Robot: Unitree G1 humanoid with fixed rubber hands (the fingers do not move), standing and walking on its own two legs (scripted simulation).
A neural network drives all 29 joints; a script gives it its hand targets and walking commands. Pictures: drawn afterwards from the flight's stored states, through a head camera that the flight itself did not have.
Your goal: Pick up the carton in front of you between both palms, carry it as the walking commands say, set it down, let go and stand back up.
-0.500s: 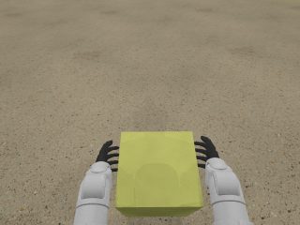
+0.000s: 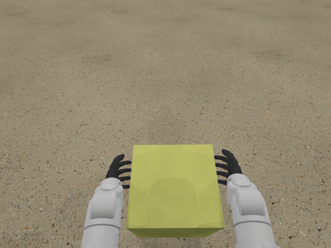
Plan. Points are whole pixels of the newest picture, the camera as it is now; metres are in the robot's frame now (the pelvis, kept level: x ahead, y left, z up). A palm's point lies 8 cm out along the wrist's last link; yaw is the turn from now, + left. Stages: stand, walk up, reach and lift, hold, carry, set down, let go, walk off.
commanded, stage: hold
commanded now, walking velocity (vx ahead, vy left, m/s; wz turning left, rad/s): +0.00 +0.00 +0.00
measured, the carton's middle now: (172, 195) +0.31 +0.00 -0.07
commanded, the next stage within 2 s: set down in 0.22 s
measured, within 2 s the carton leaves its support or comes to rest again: neither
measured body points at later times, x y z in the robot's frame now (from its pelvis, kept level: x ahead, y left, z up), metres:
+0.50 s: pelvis -0.01 -0.04 +0.00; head -0.01 -0.06 +0.45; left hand +0.29 +0.17 +0.01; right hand +0.35 -0.12 +0.03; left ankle -0.03 +0.09 -0.73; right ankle +0.08 -0.14 -0.73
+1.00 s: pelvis -0.05 -0.04 -0.11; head +0.17 +0.00 +0.28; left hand +0.36 +0.18 -0.19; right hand +0.37 -0.12 -0.18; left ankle -0.03 +0.09 -0.73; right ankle +0.08 -0.14 -0.73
